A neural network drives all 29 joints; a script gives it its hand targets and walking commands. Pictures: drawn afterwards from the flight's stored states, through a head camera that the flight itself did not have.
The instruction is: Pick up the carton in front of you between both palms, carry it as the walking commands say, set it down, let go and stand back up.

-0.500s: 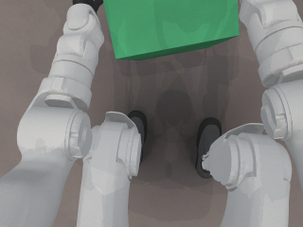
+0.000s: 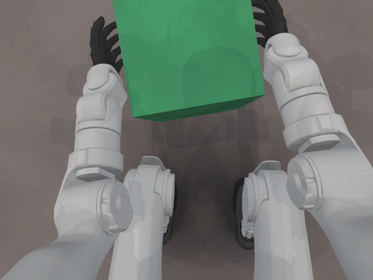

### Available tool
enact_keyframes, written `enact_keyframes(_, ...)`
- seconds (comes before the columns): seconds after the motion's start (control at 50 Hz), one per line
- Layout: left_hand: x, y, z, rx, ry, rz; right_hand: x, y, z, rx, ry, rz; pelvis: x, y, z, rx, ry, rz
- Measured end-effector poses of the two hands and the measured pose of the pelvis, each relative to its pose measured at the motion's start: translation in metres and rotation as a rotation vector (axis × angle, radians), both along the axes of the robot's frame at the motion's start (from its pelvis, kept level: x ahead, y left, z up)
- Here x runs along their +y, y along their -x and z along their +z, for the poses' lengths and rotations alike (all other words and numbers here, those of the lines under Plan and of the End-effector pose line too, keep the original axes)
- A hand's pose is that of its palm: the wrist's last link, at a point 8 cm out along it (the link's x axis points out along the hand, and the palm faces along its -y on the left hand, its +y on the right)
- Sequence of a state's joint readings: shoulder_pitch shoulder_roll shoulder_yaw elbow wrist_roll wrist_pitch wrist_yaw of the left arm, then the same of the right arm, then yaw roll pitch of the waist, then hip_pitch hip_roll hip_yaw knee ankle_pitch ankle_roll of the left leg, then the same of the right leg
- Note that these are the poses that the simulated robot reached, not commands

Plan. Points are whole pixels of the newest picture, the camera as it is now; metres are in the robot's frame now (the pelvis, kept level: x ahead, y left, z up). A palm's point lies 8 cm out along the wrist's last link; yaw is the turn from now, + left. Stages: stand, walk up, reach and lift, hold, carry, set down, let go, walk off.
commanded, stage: reach and lift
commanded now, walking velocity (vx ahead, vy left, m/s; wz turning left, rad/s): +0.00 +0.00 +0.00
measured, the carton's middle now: (190, 64) +0.52 +0.04 -0.17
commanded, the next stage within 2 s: none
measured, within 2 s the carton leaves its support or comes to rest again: neither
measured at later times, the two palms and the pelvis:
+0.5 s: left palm (34, 51) +0.46 +0.19 +0.07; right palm (312, 7) +0.50 -0.10 +0.07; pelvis +0.00 +0.00 +0.12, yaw +1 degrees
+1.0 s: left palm out of the picture +0.42 +0.18 +0.24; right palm out of the picture +0.45 -0.12 +0.23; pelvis +0.05 +0.00 +0.26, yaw +1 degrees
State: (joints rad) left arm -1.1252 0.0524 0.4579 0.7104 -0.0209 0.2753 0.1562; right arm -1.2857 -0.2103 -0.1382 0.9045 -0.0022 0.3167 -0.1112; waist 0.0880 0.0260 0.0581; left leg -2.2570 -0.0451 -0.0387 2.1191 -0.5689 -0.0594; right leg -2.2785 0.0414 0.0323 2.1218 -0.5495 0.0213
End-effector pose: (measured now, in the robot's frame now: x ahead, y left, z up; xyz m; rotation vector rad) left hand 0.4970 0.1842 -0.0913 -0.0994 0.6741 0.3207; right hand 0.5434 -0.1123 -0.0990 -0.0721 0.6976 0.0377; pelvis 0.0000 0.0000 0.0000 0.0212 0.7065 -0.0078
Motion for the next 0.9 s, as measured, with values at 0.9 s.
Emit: enact_keyframes(0.9, -0.006, 0.065, 0.296, 0.001, -0.002, -0.070, -0.008, 0.088, 0.295, 0.006, -0.033, -0.094, 0.004, -0.042, 0.234, -0.143, 0.007, 0.015)
